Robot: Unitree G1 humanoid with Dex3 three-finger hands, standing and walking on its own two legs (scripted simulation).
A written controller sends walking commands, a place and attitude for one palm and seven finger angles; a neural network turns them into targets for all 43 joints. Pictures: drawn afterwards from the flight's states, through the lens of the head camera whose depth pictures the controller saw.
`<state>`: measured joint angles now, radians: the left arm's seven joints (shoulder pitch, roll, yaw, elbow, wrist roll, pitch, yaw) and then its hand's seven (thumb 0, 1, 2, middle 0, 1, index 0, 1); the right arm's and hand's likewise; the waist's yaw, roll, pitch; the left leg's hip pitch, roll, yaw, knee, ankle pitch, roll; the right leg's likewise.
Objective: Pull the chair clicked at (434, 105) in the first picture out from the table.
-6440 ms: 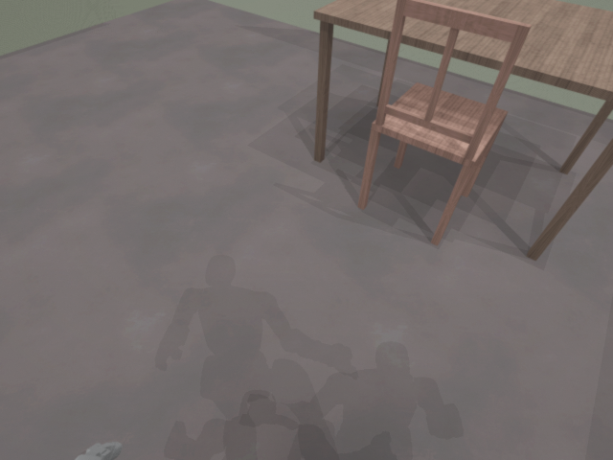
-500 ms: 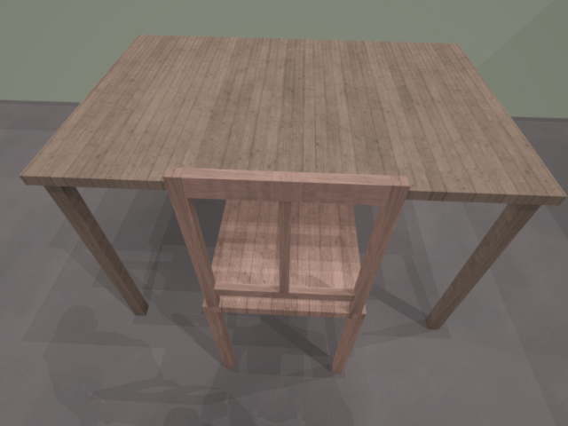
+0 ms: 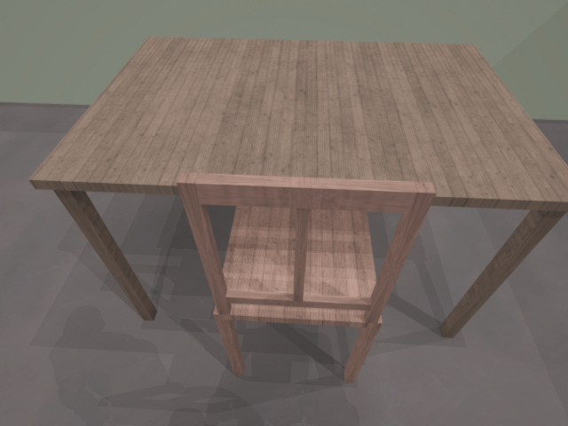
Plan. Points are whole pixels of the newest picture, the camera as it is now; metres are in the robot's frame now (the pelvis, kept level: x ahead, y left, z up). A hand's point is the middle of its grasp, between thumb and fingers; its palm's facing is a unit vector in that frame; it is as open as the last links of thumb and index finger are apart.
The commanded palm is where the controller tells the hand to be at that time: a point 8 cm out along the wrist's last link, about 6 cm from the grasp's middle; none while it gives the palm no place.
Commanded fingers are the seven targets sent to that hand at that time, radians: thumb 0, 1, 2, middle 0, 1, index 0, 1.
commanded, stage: look again from close up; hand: left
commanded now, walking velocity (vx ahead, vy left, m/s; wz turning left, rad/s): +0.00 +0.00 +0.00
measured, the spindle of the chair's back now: (300, 258) +0.43 +0.00 -0.07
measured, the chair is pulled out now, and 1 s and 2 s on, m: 0.00 0.00 0.00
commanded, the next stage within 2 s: raise the hand toward the chair's back in 0.48 s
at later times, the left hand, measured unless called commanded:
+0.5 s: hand out of the picture +0.00 +0.18 -0.17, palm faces +0.03 -0.98 -0.18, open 7.3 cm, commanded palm none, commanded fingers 0.00 0.90 0.90 -0.20 -0.30 -0.20 -0.30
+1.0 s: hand (178, 425) +0.14 +0.16 -0.06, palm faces -0.02 -1.00 +0.02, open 9.1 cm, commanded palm +0.12 +0.23 -0.05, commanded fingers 0.00 0.39 0.68 -0.15 -0.22 -0.15 -0.22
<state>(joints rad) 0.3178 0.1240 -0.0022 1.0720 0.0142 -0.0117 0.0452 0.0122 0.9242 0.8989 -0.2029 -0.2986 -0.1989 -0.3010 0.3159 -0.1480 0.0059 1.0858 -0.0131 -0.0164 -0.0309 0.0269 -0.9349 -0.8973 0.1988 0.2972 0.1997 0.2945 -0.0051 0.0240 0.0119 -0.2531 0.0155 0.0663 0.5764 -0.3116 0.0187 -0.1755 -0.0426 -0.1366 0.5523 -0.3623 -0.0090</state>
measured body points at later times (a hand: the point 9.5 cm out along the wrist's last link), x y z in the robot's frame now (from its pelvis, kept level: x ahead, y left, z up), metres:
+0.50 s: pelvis +0.00 +0.01 +0.01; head +0.01 +0.02 +0.46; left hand +0.00 +0.24 -0.15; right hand +0.03 -0.22 -0.15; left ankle +0.00 +0.10 -0.73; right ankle -0.04 -0.11 -0.73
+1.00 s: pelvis -0.06 -0.01 -0.08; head -0.02 +0.00 +0.36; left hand +0.14 +0.21 -0.06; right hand +0.16 -0.27 -0.12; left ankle +0.00 +0.10 -0.73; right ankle -0.04 -0.11 -0.73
